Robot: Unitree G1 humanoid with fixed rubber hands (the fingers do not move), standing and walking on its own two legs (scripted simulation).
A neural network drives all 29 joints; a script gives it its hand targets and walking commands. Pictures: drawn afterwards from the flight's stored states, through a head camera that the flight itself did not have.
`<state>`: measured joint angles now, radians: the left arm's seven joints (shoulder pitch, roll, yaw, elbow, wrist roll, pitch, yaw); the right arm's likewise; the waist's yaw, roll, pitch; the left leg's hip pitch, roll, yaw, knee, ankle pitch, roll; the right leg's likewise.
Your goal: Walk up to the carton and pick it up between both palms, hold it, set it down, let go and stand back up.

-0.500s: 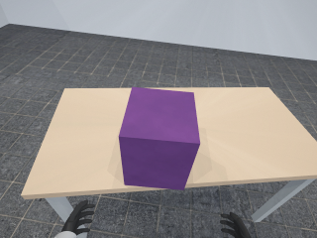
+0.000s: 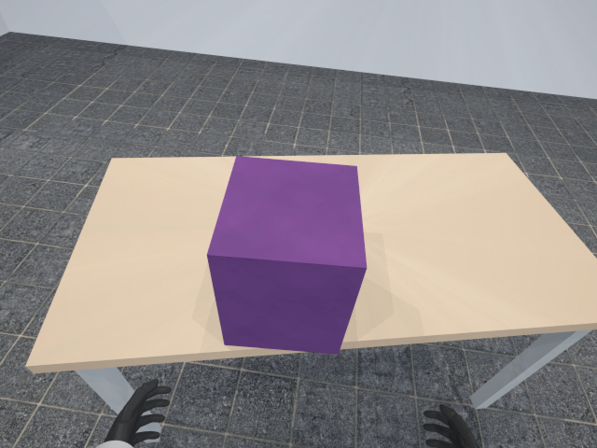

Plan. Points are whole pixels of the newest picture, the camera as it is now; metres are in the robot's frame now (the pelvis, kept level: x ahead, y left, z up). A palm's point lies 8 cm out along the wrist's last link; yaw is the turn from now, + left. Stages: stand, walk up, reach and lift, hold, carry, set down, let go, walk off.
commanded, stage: stand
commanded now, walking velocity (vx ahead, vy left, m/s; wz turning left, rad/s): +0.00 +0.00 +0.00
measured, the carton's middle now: (288, 258) +0.42 +0.03 +0.00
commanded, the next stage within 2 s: none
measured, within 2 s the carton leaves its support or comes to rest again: neither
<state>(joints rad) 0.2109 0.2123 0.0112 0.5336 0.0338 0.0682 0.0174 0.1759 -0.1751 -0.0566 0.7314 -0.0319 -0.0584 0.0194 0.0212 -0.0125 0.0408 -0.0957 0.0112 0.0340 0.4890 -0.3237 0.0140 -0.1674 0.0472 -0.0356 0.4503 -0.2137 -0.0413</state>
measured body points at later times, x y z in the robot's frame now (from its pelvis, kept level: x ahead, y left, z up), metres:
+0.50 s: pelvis -0.01 +0.03 +0.00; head -0.01 +0.03 +0.45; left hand +0.10 +0.25 -0.13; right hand +0.03 -0.22 -0.14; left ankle -0.03 +0.10 -0.74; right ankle +0.02 -0.09 -0.74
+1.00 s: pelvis +0.01 +0.05 +0.00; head +0.01 +0.06 +0.45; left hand +0.04 +0.27 -0.16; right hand -0.01 -0.17 -0.16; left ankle -0.03 +0.10 -0.74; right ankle +0.02 -0.09 -0.74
